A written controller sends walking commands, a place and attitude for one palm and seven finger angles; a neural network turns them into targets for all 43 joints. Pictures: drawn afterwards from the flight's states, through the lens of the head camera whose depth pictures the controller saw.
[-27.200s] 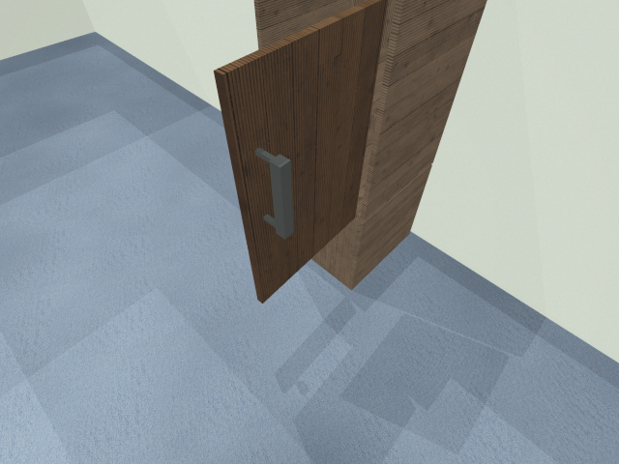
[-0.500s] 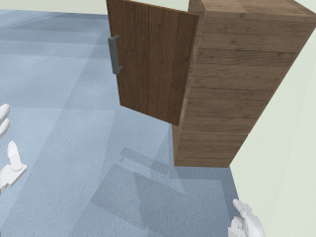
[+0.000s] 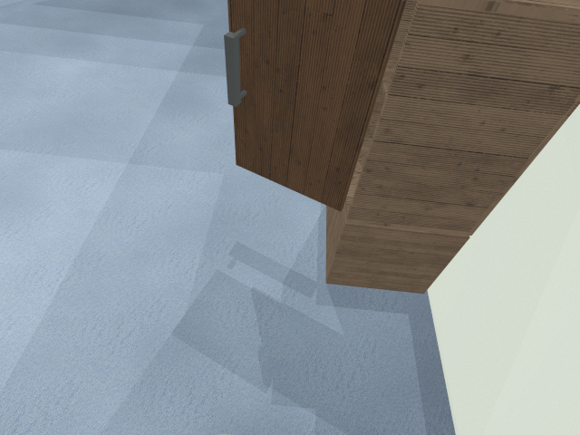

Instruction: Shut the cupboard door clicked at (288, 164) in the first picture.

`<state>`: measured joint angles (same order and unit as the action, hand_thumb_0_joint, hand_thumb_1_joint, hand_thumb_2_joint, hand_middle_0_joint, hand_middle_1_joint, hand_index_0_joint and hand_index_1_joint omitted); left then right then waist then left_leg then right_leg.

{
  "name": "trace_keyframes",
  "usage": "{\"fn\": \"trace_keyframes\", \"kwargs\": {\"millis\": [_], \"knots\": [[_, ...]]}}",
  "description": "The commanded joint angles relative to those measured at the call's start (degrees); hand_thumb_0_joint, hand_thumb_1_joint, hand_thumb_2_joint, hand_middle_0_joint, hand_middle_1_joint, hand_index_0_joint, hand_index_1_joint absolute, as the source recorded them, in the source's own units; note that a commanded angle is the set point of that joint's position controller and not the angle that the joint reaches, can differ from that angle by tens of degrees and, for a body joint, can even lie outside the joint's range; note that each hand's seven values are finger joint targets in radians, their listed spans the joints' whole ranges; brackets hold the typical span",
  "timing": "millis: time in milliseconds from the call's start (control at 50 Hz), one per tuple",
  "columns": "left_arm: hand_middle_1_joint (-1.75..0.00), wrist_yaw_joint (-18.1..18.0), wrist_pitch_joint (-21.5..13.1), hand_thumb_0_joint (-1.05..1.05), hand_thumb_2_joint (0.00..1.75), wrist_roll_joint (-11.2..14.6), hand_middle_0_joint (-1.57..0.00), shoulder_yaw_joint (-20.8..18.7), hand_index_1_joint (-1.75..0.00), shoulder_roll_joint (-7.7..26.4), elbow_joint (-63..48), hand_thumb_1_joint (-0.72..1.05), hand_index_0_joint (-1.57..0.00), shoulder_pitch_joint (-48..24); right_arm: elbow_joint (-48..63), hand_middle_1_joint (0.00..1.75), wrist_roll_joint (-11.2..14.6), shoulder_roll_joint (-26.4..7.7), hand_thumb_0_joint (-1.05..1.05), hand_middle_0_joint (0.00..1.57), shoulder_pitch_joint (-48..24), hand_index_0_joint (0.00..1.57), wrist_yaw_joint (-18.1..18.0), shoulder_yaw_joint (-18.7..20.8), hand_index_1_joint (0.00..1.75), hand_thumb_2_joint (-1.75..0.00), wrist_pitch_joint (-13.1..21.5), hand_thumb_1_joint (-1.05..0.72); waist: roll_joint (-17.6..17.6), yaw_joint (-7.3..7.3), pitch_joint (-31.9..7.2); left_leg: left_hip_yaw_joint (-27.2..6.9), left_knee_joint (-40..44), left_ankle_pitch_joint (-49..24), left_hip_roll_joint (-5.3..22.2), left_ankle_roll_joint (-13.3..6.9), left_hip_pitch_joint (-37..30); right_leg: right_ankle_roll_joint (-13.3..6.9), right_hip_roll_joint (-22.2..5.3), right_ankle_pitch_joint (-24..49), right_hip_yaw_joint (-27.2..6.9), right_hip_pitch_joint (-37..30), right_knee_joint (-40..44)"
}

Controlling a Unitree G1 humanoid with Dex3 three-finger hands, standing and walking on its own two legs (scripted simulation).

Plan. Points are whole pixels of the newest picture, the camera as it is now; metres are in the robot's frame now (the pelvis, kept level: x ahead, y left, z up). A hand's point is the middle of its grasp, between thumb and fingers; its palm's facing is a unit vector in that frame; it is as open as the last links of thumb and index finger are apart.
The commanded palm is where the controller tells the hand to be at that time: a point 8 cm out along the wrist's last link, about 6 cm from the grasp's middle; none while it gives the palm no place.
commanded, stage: let the arm hang, fingers relaxed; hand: left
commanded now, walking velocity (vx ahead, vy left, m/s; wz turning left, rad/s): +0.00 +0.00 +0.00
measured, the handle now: (238, 68) +0.90 +0.19 +0.02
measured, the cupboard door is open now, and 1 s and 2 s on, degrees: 66 66 66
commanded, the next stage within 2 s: look to check the result in 0.70 s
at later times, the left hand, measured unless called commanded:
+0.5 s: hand out of the picture -0.02 +0.17 -0.17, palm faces +0.02 -0.98 -0.18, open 7.4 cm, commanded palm none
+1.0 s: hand out of the picture -0.02 +0.16 -0.17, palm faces +0.02 -0.98 -0.18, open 7.4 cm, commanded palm none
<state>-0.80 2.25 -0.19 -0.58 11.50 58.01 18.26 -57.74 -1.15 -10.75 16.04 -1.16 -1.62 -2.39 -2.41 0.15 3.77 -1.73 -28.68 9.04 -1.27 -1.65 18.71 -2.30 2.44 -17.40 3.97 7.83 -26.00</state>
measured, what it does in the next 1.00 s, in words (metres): stands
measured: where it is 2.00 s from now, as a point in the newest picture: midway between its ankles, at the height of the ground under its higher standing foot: outside the picture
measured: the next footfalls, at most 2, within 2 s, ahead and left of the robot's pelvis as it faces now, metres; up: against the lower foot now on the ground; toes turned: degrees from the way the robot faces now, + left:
none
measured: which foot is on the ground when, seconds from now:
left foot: down 0.00-1.00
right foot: down 0.00-1.00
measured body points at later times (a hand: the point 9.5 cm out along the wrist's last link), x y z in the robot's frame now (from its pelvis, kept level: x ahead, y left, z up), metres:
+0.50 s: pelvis +0.00 +0.00 +0.00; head -0.01 +0.00 +0.45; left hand -0.02 +0.22 -0.16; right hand -0.01 -0.22 -0.16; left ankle +0.07 +0.10 -0.74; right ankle -0.04 -0.09 -0.74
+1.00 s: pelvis +0.01 -0.01 +0.01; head +0.02 -0.01 +0.45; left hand -0.01 +0.21 -0.16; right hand -0.02 -0.22 -0.16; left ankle +0.07 +0.10 -0.74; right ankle -0.04 -0.09 -0.74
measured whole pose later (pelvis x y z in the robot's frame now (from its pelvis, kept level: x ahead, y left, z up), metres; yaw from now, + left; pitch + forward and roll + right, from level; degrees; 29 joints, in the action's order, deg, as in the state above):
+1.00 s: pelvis +0.01 -0.01 +0.01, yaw -2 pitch -2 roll +0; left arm -1.9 -0.3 0.0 -0.5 7.6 65.5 19.1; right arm -64.3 -0.6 -7.5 18.2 -2.3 -0.7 -0.9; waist 0.5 -0.5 2.6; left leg -0.2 -24.3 8.3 -0.9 -1.1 14.1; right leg -2.8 2.5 -16.6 2.3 4.3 -22.8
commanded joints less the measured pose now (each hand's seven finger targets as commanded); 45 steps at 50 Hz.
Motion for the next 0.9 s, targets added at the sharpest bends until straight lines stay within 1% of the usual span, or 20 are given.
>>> {"fn": "trace_keyframes", "kwargs": {"millis": [0, 40, 80, 160, 180, 260, 280, 360, 380, 440, 500, 560, 580, 620, 680, 740, 780, 820, 860, 880], "knots": [[-0.3, -0.47, -2.26, 0.0, 0.9, -0.2, -0.2, -0.97, -0.3, 5.49, 1.38, 0.9, -0.2, 3.13, 1.11, 0.3, 0.34, -6.99, 0.0, 0.2, 0.65, 0.2, -1.01, 2.27, 0.3, -0.9, 1.86, -0.9, 7.09, -0.35, -2.91, -7.58, 8.13, 2.54, 6.1, -1.05, -4.9, -1.81, -7.07, 0.46, -7.99, 2.15, 8.56], [-0.3, -0.55, -2.36, 0.0, 0.9, -0.14, -0.2, -0.61, -0.3, 4.84, 3.38, 0.9, -0.2, 4.15, -0.38, 0.3, 0.42, -6.82, 0.0, 0.2, 1.9, 0.2, -1.14, 2.41, 0.3, -0.9, 1.76, -0.9, 5.35, -0.63, -1.94, -7.51, 8.66, 4.0, 6.05, -1.12, -6.03, -1.87, -7.05, -0.87, -7.99, 3.61, 9.32], [-0.3, -0.68, -2.45, 0.0, 0.9, -0.18, -0.2, -0.56, -0.3, 4.8, 4.77, 0.9, -0.2, 5.26, -1.32, 0.3, 0.59, -6.88, 0.0, 0.2, 2.68, 0.2, -1.26, 2.56, 0.3, -0.9, 1.78, -0.9, 4.6, -0.46, -1.48, -7.41, 9.13, 3.76, 6.35, -1.31, -6.47, -1.84, -6.78, -0.74, -7.92, 3.88, 9.47], [-0.3, -0.94, -2.44, 0.0, 0.9, -0.24, -0.2, -0.32, -0.3, 3.55, 6.71, 0.9, -0.2, 6.84, -2.99, 0.3, 0.49, -6.07, 0.0, 0.2, 4.08, 0.2, -1.4, 2.59, 0.3, -0.9, 1.76, -0.9, 2.45, -0.63, 0.11, -7.46, 10.61, 6.41, 6.44, -1.45, -6.29, -1.65, -6.57, -1.9, -7.86, 4.98, 9.27], [-0.3, -1.01, -2.42, 0.0, 0.9, -0.27, -0.2, -0.27, -0.3, 3.49, 6.96, 0.9, -0.2, 7.28, -3.19, 0.3, 0.6, -5.97, 0.0, 0.2, 4.19, 0.2, -1.4, 2.61, 0.3, -0.9, 1.75, -0.9, 3.3, -0.53, 0.43, -7.39, 10.86, 6.66, 6.46, -1.47, -6.29, -1.69, -6.49, -2.3, -7.92, 5.38, 9.19], [-0.3, -1.19, -2.3, 0.0, 0.9, -0.43, -0.2, -0.36, -0.3, 2.89, 7.47, 0.9, -0.2, 7.8, -3.97, 0.3, 0.4, -5.31, 0.0, 0.2, 4.94, 0.2, -1.36, 2.71, 0.3, -0.9, 1.63, -0.9, 1.38, -0.6, 3.12, -7.4, 11.93, 9.62, 6.33, -1.41, -4.51, -1.42, -6.24, -4.31, -8.07, 6.9, 9.03], [-0.3, -1.22, -2.39, 0.0, 0.9, -0.47, -0.2, -0.42, -0.3, 3.11, 7.4, 0.9, -0.2, 8.41, -3.76, 0.3, 0.51, -5.43, 0.0, 0.2, 4.89, 0.2, -1.32, 2.76, 0.3, -0.9, 1.69, -0.9, 1.83, -0.33, 2.19, -7.02, 11.5, 8.43, 6.21, -1.5, -5.05, -1.49, -6.38, -3.81, -8.21, 6.65, 9.14], [-0.3, -1.35, -2.55, 0.0, 0.9, -0.46, -0.2, -0.52, -0.3, 2.4, 7.14, 0.9, -0.2, 7.94, -4.13, 0.3, 0.36, -4.24, 0.0, 0.2, 5.0, 0.2, -1.24, 2.65, 0.3, -0.9, 1.87, -0.9, 1.79, -0.48, 2.77, -6.35, 11.11, 6.97, 5.89, -1.33, -5.23, -1.36, -6.63, -3.07, -8.36, 7.22, 9.06], [-0.3, -1.39, -2.67, 0.0, 0.9, -0.5, -0.2, -0.5, -0.3, 2.73, 7.02, 0.9, -0.2, 8.08, -4.1, 0.3, 0.48, -4.35, 0.0, 0.2, 4.87, 0.2, -1.23, 2.6, 0.3, -0.9, 1.93, -0.9, 2.32, -0.39, 2.4, -5.86, 10.47, 5.02, 5.79, -1.32, -5.78, -1.45, -6.71, -2.07, -8.58, 7.11, 9.23], [-0.3, -1.45, -2.72, 0.0, 0.9, -0.46, -0.2, -0.66, -0.3, 2.4, 6.67, 0.9, -0.2, 7.05, -4.45, 0.3, 0.34, -3.52, 0.0, 0.2, 5.22, 0.2, -1.18, 2.52, 0.3, -0.9, 1.99, -0.9, 1.79, -0.64, 3.69, -5.5, 10.24, 4.65, 5.55, -1.07, -5.03, -1.43, -7.03, -2.68, -8.74, 7.56, 9.64], [-0.3, -1.5, -2.86, 0.0, 0.9, -0.39, -0.2, -0.66, -0.3, 2.33, 6.37, 0.9, -0.2, 6.53, -4.4, 0.3, 0.35, -3.09, 0.0, 0.2, 5.13, 0.2, -1.16, 2.33, 0.3, -0.9, 2.18, -0.9, 2.5, -0.63, 2.94, -4.82, 9.21, 1.21, 5.48, -0.94, -6.17, -1.41, -7.37, -0.38, -8.75, 6.89, 9.73], [-0.3, -1.48, -2.82, 0.0, 0.9, -0.29, -0.2, -0.73, -0.3, 2.31, 6.09, 0.9, -0.2, 5.63, -4.4, 0.3, 0.3, -3.07, 0.0, 0.2, 5.35, 0.2, -1.21, 2.23, 0.3, -0.9, 2.21, -0.9, 3.62, -0.66, 3.66, -4.88, 9.22, 1.29, 5.34, -0.76, -5.44, -1.52, -7.3, -0.29, -8.83, 6.42, 9.79], [-0.3, -1.5, -2.87, 0.0, 0.9, -0.32, -0.2, -0.8, -0.3, 2.47, 6.12, 0.9, -0.2, 5.92, -4.39, 0.3, 0.33, -3.18, 0.0, 0.2, 5.28, 0.2, -1.24, 2.24, 0.3, -0.9, 2.22, -0.9, 3.23, -0.52, 2.75, -4.79, 8.77, -0.02, 5.42, -0.77, -6.1, -1.54, -7.26, 0.34, -8.54, 6.01, 9.79], [-0.3, -1.47, -2.8, 0.0, 0.9, -0.22, -0.2, -0.79, -0.3, 2.11, 6.04, 0.9, -0.2, 5.26, -4.46, 0.3, 0.26, -2.78, 0.0, 0.2, 5.57, 0.2, -1.26, 2.09, 0.3, -0.9, 2.21, -0.9, 3.24, -0.66, 3.29, -4.96, 8.96, 0.63, 5.38, -0.65, -5.58, -1.51, -7.24, 0.04, -8.72, 5.88, 9.85], [-0.3, -1.49, -2.84, 0.0, 0.9, -0.23, -0.2, -0.8, -0.3, 1.94, 5.99, 0.9, -0.2, 5.38, -4.3, 0.3, 0.35, -2.79, 0.0, 0.2, 5.54, 0.2, -1.36, 2.06, 0.3, -0.9, 2.26, -0.9, 3.03, -0.56, 2.5, -4.81, 8.35, -1.52, 5.54, -0.72, -6.43, -1.5, -7.21, 1.54, -8.46, 5.27, 9.93], [-0.3, -1.48, -2.8, 0.0, 0.9, -0.12, -0.2, -0.76, -0.3, 1.81, 6.11, 0.9, -0.2, 4.91, -4.65, 0.3, 0.29, -2.66, 0.0, 0.2, 5.89, 0.2, -1.43, 1.97, 0.3, -0.9, 2.29, -0.9, 3.65, -0.73, 1.92, -4.84, 8.42, -2.02, 5.62, -0.64, -6.56, -1.48, -7.24, 2.4, -8.53, 4.4, 9.69], [-0.3, -1.54, -2.78, 0.0, 0.9, -0.09, -0.2, -0.8, -0.3, 1.89, 6.06, 0.9, -0.2, 5.35, -4.6, 0.3, 0.43, -2.88, 0.0, 0.2, 5.69, 0.2, -1.47, 1.97, 0.3, -0.9, 2.25, -0.9, 3.33, -0.44, 1.97, -4.69, 8.08, -2.59, 5.74, -0.69, -6.81, -1.4, -7.22, 2.58, -8.1, 4.26, 9.86], [-0.3, -1.54, -2.72, 0.0, 0.9, -0.05, -0.2, -0.76, -0.3, 1.56, 6.27, 0.9, -0.2, 5.04, -4.78, 0.3, 0.32, -2.5, 0.0, 0.2, 6.03, 0.2, -1.53, 1.92, 0.3, -0.9, 2.21, -0.9, 3.46, -0.69, 2.12, -4.71, 8.15, -2.03, 5.66, -0.58, -6.48, -1.45, -7.26, 2.34, -8.17, 4.07, 9.77], [-0.3, -1.57, -2.77, 0.0, 0.9, -0.05, -0.2, -0.78, -0.3, 1.56, 6.35, 0.9, -0.2, 5.37, -4.86, 0.3, 0.36, -2.62, 0.0, 0.2, 5.99, 0.2, -1.54, 1.92, 0.3, -0.9, 2.26, -0.9, 2.66, -0.64, 1.56, -4.66, 8.04, -3.03, 5.76, -0.72, -7.07, -1.39, -7.28, 3.3, -8.14, 3.66, 9.73], [-0.3, -1.62, -2.84, 0.0, 0.9, -0.11, -0.2, -0.82, -0.3, 1.78, 6.37, 0.9, -0.2, 5.55, -4.7, 0.3, 0.48, -2.91, 0.0, 0.2, 5.86, 0.2, -1.58, 2.02, 0.3, -0.9, 2.28, -0.9, 3.17, -0.49, 1.31, -4.55, 7.54, -4.38, 5.77, -0.77, -7.56, -1.43, -7.13, 4.29, -8.13, 3.45, 9.65]]}}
